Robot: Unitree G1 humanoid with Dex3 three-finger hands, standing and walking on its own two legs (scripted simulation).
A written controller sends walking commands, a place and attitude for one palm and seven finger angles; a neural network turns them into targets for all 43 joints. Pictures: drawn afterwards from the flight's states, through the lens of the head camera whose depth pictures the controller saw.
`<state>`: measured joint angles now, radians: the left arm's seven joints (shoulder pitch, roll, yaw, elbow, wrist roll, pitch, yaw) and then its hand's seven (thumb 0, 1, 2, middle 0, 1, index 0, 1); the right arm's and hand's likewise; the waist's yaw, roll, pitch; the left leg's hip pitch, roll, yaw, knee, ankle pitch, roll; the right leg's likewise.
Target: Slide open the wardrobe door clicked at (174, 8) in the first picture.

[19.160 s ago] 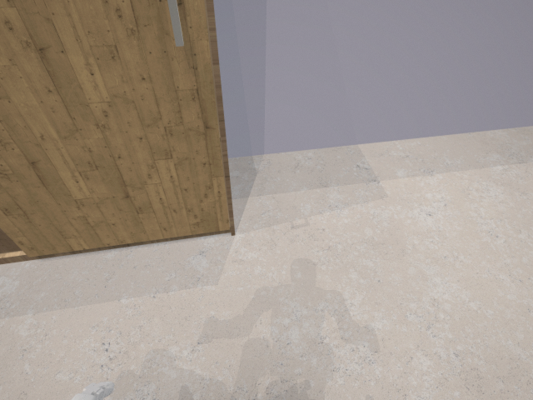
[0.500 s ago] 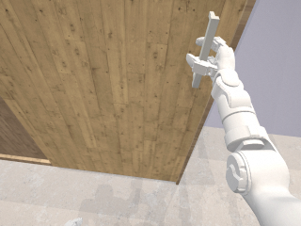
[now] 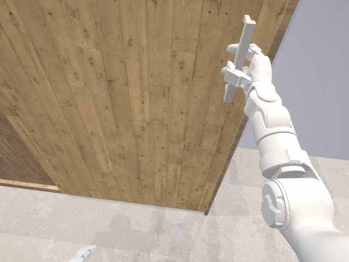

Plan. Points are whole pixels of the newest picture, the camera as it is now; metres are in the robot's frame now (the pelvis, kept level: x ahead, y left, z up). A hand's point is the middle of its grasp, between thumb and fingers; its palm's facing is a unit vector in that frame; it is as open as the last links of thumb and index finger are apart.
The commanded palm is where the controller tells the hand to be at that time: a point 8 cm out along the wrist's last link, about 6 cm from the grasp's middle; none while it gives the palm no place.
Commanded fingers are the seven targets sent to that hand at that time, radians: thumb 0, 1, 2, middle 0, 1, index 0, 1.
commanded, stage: grip the handle and tug to test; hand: right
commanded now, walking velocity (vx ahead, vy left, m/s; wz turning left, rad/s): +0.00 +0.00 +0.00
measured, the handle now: (236, 62) +0.52 -0.08 +0.23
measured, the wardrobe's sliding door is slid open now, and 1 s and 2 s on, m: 0.00 0.00 0.00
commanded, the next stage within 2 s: tug the door sideways, standing still in 0.36 s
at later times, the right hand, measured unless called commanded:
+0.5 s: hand (228, 75) +0.46 -0.06 +0.23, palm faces +0.00 +1.00 +0.01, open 6.0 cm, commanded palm +0.43 -0.10 +0.23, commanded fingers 0.00 -0.90 -0.90 0.45 1.40 0.45 1.40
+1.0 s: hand (227, 73) +0.46 -0.05 +0.23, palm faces +0.04 +1.00 -0.06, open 5.8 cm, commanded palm +0.44 -0.05 +0.23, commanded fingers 0.00 -0.90 -0.90 0.45 1.40 0.45 1.40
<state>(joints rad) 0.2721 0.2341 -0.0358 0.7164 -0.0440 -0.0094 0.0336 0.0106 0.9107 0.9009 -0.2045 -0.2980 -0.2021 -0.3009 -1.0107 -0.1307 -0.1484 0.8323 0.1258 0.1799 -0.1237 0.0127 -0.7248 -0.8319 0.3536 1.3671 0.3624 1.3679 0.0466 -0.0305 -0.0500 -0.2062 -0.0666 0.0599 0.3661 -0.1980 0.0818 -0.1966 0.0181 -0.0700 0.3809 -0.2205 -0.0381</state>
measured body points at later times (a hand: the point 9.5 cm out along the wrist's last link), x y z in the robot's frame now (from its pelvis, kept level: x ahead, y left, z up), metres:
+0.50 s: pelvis +0.03 +0.00 +0.00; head +0.02 +0.03 +0.45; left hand +0.16 +0.24 -0.11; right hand +0.45 -0.11 +0.23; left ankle +0.00 +0.06 -0.74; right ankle -0.01 -0.10 -0.74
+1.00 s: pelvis +0.01 -0.01 +0.00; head +0.02 +0.01 +0.45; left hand +0.14 +0.21 -0.13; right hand +0.45 -0.11 +0.23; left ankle +0.00 +0.06 -0.74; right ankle -0.01 -0.10 -0.74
